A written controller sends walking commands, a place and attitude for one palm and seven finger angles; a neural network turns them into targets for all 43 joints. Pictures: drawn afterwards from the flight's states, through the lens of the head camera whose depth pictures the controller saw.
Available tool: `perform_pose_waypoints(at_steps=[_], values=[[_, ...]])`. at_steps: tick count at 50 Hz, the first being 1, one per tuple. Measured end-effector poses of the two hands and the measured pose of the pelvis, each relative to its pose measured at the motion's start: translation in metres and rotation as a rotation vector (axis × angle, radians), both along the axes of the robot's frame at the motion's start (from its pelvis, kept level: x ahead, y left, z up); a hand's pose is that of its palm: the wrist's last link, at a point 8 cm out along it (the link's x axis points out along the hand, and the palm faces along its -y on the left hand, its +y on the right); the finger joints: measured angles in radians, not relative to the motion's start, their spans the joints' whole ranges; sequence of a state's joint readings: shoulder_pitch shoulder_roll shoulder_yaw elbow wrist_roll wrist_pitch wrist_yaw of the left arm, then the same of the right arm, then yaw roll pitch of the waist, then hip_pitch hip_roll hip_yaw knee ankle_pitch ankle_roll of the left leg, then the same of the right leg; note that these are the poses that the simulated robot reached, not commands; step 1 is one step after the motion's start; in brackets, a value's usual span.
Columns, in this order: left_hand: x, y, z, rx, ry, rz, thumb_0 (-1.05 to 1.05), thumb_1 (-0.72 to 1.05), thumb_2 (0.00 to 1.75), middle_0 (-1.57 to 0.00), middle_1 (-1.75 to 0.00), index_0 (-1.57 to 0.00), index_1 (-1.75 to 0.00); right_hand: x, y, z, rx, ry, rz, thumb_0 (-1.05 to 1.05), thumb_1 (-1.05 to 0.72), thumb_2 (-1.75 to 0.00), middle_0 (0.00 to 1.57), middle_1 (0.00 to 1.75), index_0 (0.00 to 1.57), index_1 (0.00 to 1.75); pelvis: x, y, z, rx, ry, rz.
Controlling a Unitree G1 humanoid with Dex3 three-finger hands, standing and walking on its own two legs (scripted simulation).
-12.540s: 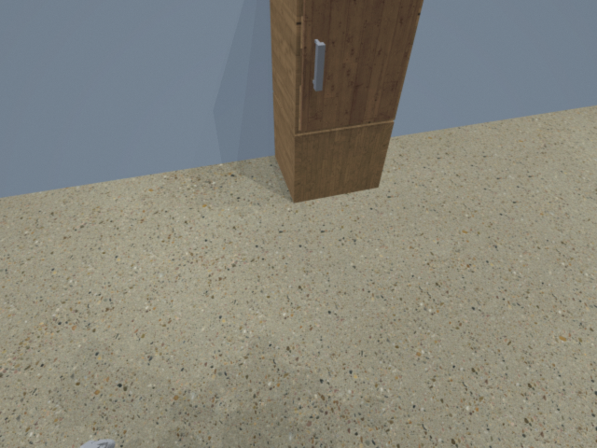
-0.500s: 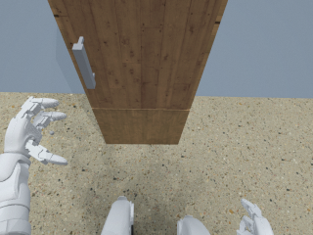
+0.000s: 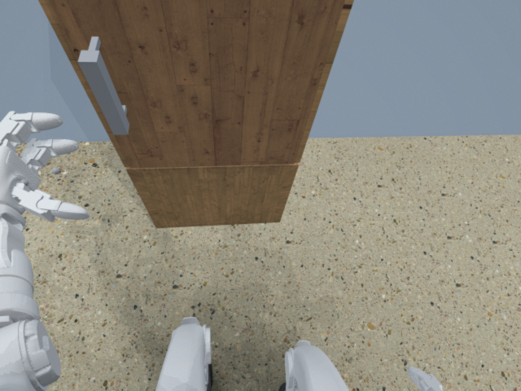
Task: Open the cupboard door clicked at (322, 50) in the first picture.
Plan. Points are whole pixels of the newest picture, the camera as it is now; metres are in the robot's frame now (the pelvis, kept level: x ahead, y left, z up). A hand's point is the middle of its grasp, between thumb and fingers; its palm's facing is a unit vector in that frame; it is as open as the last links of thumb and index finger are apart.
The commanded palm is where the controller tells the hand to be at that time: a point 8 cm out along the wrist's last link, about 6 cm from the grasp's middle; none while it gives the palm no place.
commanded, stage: move the hooked fingers beside the handle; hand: left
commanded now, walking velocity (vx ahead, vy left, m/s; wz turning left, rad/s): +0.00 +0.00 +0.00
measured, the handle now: (109, 88) +0.58 +0.28 +0.05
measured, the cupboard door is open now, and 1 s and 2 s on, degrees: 0 0 0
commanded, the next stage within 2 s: slide the fingers in behind the handle in 1.60 s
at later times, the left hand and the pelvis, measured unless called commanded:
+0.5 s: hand (58, 133) +0.47 +0.32 +0.06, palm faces +0.12 -0.99 +0.00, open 14.0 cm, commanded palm +0.47 +0.35 +0.06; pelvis -0.01 +0.00 -0.02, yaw -2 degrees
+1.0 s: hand (64, 108) +0.52 +0.33 +0.06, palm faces +0.11 -0.99 -0.01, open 14.0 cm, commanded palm +0.52 +0.35 +0.05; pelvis -0.01 +0.01 -0.04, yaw -4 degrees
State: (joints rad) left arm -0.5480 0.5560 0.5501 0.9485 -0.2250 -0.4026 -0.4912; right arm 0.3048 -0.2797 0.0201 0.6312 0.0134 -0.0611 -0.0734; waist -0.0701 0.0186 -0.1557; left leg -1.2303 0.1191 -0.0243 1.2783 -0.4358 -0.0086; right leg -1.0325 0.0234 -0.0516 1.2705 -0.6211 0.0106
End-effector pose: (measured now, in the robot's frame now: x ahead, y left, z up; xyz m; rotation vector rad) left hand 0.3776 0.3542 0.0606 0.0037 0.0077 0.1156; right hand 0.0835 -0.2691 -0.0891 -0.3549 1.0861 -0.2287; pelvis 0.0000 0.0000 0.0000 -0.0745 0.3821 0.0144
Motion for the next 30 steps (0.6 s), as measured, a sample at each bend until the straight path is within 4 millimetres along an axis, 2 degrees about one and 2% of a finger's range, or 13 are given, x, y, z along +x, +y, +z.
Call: perform_pose_waypoints(at_steps=[30], values=[[0.078,0.020,0.004,0.000,-0.001,0.015,-0.01,-0.50,0.30,-0.30,-1.20,-0.30,-1.20,-0.054,-0.002,-0.019,-0.035,0.194,-0.076,0.00,-0.90,-0.90,0.20,0.30,0.20,0.30,-0.008,0.004,-0.022,-0.030,0.088,-0.022]])
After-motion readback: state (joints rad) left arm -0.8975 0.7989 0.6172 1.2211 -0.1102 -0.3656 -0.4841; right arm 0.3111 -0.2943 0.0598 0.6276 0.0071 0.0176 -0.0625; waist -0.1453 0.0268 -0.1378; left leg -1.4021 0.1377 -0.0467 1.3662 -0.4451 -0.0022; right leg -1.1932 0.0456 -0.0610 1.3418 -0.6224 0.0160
